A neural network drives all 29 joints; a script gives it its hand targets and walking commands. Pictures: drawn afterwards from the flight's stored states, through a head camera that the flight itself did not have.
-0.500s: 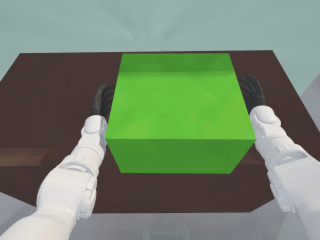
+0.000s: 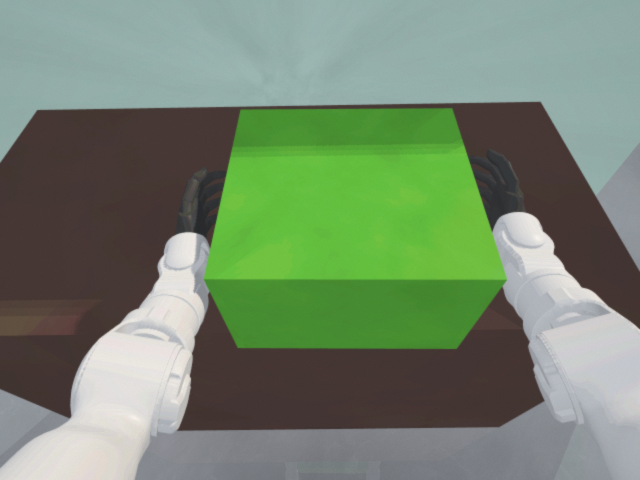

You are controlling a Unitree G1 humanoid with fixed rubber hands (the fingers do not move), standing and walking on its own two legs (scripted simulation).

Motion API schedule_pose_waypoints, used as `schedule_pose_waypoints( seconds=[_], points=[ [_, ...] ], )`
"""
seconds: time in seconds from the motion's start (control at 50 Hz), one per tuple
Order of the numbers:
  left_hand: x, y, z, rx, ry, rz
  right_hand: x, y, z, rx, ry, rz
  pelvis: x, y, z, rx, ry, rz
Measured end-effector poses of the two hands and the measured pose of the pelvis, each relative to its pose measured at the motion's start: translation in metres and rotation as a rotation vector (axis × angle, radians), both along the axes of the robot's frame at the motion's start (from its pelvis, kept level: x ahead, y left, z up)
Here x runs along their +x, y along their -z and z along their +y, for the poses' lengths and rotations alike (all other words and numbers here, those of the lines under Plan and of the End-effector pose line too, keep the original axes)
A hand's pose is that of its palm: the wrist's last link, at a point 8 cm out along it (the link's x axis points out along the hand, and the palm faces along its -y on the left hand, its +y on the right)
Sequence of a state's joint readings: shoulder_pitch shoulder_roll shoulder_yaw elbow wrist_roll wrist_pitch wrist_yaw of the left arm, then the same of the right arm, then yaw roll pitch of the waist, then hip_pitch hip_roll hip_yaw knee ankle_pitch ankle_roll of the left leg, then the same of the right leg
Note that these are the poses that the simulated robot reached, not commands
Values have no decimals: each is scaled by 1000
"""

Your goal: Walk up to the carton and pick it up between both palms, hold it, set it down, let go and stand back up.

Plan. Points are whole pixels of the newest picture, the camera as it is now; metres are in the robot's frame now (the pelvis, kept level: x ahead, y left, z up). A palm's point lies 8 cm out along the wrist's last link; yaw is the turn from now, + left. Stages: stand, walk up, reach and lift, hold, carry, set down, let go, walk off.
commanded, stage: reach and lift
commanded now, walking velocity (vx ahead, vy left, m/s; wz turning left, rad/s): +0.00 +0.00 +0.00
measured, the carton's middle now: (346, 226) +0.45 -0.01 +0.03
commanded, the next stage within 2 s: none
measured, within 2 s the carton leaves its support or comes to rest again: leaves its support in 1.04 s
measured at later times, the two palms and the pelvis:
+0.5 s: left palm (196, 226) +0.42 +0.19 +0.07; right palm (504, 212) +0.43 -0.21 +0.08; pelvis +0.01 +0.00 +0.01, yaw +1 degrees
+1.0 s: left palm (196, 227) +0.42 +0.19 +0.07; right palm (510, 217) +0.42 -0.21 +0.09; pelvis +0.02 +0.02 +0.03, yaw +1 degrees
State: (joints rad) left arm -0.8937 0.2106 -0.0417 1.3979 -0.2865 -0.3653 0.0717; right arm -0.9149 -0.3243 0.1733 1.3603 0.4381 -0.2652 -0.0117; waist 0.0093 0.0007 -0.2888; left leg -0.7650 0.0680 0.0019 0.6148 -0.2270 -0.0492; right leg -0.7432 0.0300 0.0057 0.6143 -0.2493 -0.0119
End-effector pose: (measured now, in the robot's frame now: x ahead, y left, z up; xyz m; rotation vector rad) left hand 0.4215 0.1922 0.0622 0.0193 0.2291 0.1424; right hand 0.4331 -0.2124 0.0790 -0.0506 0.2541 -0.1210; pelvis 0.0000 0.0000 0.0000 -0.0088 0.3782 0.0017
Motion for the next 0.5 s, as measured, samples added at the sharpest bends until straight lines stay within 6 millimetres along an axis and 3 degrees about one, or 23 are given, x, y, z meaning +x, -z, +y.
schedule_pose_waypoints(
  seconds=[0.5],
  points=[
    [2, -3, -4, 20, 55, -20, -3, -2, 2, -31, -27, -1, 7, -11, 4, -1, -14, -33]
  ],
)
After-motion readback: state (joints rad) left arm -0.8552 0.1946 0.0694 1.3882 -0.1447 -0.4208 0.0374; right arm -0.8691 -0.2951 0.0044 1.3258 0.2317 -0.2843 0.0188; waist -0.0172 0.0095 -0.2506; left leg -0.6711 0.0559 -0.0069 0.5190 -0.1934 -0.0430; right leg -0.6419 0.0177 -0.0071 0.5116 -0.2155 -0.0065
